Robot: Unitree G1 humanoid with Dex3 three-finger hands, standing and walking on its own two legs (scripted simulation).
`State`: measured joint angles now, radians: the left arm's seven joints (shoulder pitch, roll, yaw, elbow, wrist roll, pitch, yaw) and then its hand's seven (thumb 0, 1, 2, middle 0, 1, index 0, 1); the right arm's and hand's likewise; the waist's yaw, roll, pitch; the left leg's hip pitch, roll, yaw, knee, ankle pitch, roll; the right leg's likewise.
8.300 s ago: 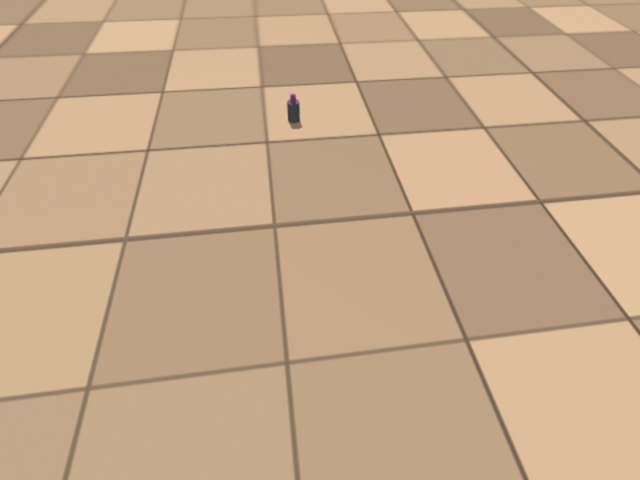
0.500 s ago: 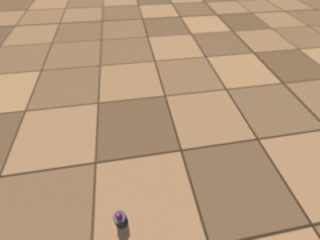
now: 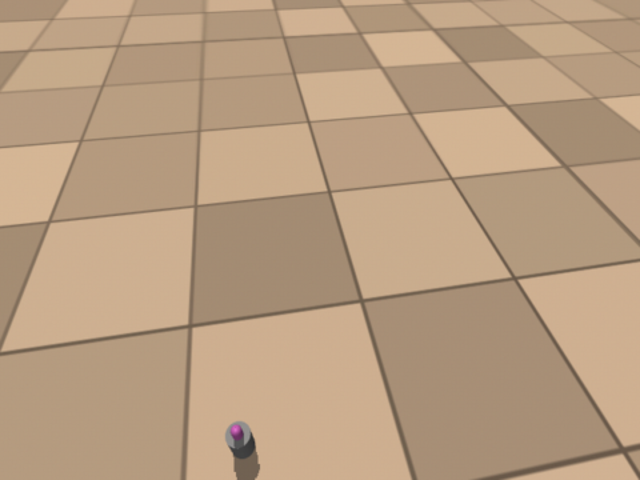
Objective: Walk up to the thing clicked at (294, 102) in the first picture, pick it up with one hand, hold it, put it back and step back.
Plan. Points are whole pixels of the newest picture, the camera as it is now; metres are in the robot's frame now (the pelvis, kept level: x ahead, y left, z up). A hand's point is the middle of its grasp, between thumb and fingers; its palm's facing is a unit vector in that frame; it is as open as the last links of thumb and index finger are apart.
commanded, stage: stand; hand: left
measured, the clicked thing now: (239, 438) +0.36 +0.23 -0.70
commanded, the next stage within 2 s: go down in 0.50 s
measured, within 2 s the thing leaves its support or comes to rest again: neither
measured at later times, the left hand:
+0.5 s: hand out of the picture +0.08 +0.26 -0.16, palm faces -0.01 -0.94 -0.35, open 7.4 cm
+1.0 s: hand out of the picture +0.16 +0.27 -0.18, palm faces +0.06 -0.94 -0.34, open 14.5 cm
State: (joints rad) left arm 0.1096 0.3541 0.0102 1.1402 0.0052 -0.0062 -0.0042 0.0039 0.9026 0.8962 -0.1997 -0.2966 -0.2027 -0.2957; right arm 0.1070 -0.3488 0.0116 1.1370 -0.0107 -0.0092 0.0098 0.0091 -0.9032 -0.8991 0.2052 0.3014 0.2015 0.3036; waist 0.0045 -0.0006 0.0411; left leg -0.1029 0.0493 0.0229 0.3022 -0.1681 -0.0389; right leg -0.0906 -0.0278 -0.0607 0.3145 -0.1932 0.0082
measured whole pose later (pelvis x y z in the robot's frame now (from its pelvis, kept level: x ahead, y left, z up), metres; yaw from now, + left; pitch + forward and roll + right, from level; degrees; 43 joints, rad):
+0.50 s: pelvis +0.01 +0.00 +0.00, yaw +0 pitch -1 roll +0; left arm 0.11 0.35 0.01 1.14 0.00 -0.01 0.00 0.00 0.90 0.90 -0.20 -0.30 -0.20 -0.30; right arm 0.10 -0.35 0.01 1.13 -0.01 -0.01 0.01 0.01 -0.90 -0.90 0.21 0.30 0.20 0.30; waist 0.00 0.00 0.04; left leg -0.10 0.05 0.03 0.30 -0.18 -0.04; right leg -0.08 -0.03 -0.06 0.31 -0.20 0.01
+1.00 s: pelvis +0.00 +0.01 -0.03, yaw -1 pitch +10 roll +0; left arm 0.03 0.35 0.24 0.91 0.07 0.07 -0.05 0.00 0.03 0.20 -0.06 -0.07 -0.07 -0.06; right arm 0.27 -0.24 -0.03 0.70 0.03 -0.04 -0.01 0.01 -0.91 -0.90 0.20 0.30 0.20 0.30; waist -0.04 -0.01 -0.03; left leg -0.54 0.06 0.02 0.73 -0.36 -0.03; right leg -0.52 -0.04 -0.04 0.72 -0.37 0.02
